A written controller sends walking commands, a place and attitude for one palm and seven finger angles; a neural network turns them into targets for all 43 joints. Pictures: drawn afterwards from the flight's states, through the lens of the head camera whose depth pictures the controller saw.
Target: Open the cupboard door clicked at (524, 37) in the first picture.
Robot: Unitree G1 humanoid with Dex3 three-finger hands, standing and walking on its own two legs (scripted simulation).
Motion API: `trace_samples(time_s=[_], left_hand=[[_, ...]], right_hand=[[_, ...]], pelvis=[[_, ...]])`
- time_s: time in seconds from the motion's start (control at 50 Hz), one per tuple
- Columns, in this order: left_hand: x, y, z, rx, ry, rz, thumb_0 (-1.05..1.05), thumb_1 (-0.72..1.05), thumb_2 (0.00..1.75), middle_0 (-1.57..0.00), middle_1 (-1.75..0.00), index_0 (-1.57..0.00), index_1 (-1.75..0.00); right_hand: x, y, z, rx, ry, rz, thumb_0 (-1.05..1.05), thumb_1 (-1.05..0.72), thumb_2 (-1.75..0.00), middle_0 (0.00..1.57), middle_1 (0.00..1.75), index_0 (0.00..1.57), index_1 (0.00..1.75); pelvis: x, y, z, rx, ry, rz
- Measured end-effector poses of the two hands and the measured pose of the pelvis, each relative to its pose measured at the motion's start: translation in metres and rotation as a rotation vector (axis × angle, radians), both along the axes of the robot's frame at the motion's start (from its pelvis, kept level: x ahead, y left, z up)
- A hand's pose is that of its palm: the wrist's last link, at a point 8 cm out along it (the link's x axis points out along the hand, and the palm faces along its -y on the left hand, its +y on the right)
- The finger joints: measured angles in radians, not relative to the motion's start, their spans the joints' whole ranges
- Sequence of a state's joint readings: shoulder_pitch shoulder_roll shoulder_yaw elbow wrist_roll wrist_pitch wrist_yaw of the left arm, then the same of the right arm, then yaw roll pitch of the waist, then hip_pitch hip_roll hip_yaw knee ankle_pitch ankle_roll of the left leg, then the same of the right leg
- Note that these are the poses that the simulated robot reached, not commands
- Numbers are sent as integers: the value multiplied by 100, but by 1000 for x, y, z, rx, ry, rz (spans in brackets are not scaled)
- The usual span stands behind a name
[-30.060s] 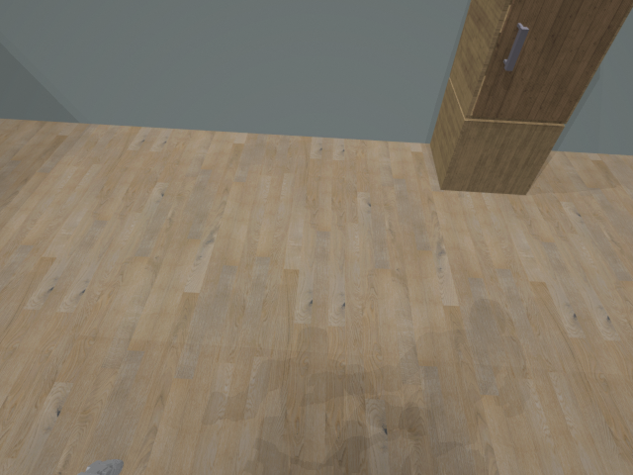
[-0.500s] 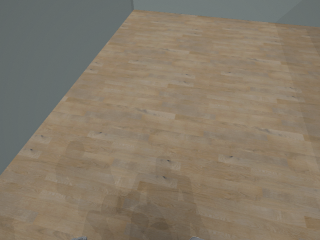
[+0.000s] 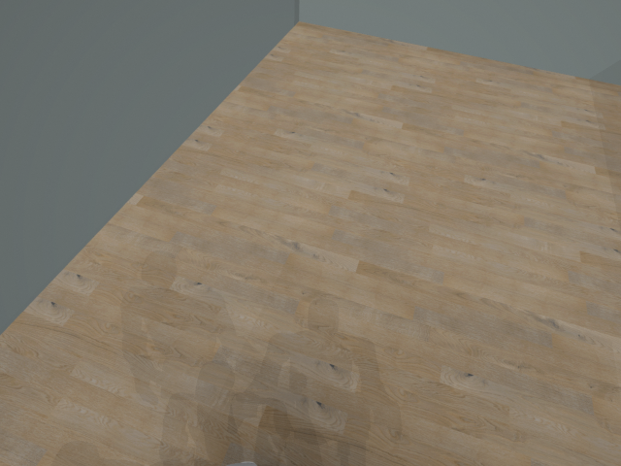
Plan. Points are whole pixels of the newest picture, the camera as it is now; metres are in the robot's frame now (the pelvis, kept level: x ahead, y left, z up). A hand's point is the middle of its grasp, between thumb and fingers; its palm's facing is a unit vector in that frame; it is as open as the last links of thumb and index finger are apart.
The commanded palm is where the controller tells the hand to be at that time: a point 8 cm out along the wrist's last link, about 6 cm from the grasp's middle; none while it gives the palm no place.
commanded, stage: turn to face it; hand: left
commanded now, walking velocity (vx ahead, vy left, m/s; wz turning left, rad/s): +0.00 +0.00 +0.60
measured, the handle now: out of the picture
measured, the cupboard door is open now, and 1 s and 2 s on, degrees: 45 45 45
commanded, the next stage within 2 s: none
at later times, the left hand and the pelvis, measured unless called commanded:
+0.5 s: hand out of the picture +0.03 +0.18 -0.18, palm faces +0.35 -0.90 -0.26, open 7.4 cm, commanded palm none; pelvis +0.07 -0.03 -0.01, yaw +19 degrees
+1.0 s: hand out of the picture +0.05 +0.13 -0.16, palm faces +0.59 -0.78 -0.22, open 7.4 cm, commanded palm none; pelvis +0.10 -0.07 +0.01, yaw +38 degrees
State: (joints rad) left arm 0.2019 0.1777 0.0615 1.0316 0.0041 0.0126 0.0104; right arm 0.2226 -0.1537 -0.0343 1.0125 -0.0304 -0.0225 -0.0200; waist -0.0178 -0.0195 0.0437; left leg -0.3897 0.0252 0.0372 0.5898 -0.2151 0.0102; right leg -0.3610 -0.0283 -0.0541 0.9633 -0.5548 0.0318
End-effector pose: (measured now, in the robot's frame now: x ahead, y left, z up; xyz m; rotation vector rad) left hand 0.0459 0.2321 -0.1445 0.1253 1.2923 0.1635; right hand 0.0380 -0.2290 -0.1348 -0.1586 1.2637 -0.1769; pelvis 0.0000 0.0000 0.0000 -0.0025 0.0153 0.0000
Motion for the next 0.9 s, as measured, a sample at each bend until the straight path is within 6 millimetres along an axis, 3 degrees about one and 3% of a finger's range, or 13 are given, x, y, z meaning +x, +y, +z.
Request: trace_samples(time_s=[0.12,0.26,0.38,0.46,0.54,0.66,0.78,0.9], left_hand=[[34,-11,18,63,-124,47,1,91,90,-20,-30,-20,-30],[21,-21,34,96,-102,152,0,90,90,-20,-30,-20,-30],[-12,-23,25,74,-15,237,0,90,90,-20,-30,-20,-30],[-36,-14,5,54,41,301,1,90,90,-20,-30,-20,-30],[-36,-4,2,75,57,357,1,90,90,-20,-30,-20,-30],[-7,-3,22,106,-52,400,1,91,90,-19,-30,-19,-30],[9,-23,29,164,-130,426,1,90,90,-20,-30,-20,-30],[-6,-53,31,123,-89,500,1,90,90,-20,-30,-20,-30]], right_hand=[[39,-29,-10,27,19,62,1,-92,-90,21,30,20,30],[116,-56,9,2,-12,168,1,-92,-90,20,30,20,30],[193,-39,23,-20,-95,312,1,-92,-90,20,30,20,30],[235,-16,22,-37,-185,404,1,-91,-90,20,30,20,30],[245,-4,25,-44,-192,458,1,-91,-90,20,30,20,30],[239,-8,18,-26,-97,504,1,-91,-90,21,30,20,30],[251,-25,-5,14,-40,522,1,-91,-90,21,30,21,30],[272,-21,7,10,-27,571,1,-91,-90,20,30,20,30]], pelvis=[[18,-27,-2,21,7,76],[44,-42,11,52,5,187],[59,-41,12,60,12,264],[67,-30,-4,30,9,313],[71,-33,-4,25,1,358],[81,-46,5,1,-2,426],[97,-69,-5,15,5,502],[104,-73,6,31,-4,584]])
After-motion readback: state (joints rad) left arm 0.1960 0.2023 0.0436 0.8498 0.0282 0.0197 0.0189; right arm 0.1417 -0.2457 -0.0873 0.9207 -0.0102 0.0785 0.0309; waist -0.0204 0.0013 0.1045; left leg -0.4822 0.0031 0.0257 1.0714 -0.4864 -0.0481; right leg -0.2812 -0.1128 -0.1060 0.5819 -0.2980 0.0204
